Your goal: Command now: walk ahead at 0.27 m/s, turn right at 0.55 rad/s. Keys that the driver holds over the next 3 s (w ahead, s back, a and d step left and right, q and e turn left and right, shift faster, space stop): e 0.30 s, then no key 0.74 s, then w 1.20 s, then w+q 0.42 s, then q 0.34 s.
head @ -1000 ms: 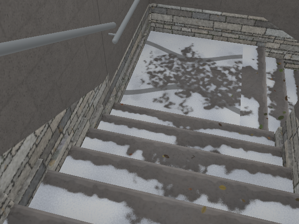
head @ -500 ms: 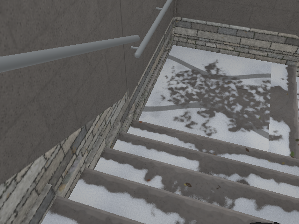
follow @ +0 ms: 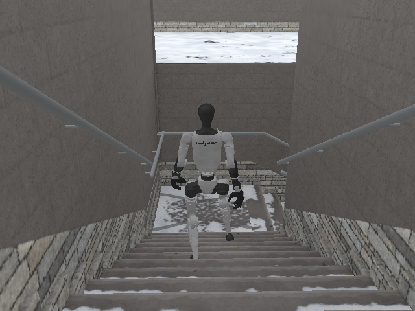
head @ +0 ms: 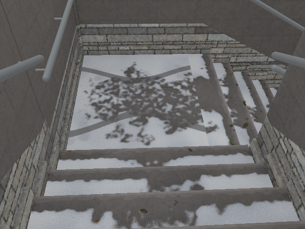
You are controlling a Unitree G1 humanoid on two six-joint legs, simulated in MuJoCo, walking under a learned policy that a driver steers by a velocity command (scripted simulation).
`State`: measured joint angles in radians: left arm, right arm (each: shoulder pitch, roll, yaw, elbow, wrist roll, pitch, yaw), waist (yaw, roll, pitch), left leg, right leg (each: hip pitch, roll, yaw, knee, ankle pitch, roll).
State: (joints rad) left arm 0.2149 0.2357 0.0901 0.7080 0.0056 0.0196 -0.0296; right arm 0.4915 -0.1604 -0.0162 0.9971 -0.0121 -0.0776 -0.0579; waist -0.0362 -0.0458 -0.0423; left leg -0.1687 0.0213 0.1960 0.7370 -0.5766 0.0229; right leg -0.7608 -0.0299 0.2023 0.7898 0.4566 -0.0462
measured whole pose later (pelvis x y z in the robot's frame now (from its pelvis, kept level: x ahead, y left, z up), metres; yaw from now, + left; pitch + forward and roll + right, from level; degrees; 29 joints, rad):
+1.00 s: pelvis +0.21 +0.04 -0.11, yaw -18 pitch -1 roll +1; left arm 0.25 0.21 0.05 0.89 0.00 0.07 0.04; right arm 0.39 -0.15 -0.01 0.75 -0.01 0.02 0.00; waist -0.03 -0.03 0.00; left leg -0.20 -0.07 -0.01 0.46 -0.25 0.05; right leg -0.24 -0.02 0.18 0.47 -0.23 0.06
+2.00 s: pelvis +0.59 -0.07 -0.29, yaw -16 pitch +2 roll +2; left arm 0.13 0.20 0.03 0.82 0.00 -0.06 0.01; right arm 0.54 -0.15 0.00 1.03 0.01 -0.08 -0.02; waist -0.04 -0.04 -0.05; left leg -0.21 -0.09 0.03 0.69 -0.52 0.07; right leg -0.85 -0.08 0.10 1.04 0.17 -0.04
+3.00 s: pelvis +1.06 -0.21 -0.57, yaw +6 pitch +3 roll -2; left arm 0.13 0.22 0.02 0.71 0.00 0.02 0.09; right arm 0.23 -0.22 -0.01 0.77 -0.01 0.04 0.00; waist 0.00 0.00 0.04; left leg -0.44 -0.10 -0.10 0.60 -0.19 0.09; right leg -0.86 -0.03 0.09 1.69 -0.40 0.09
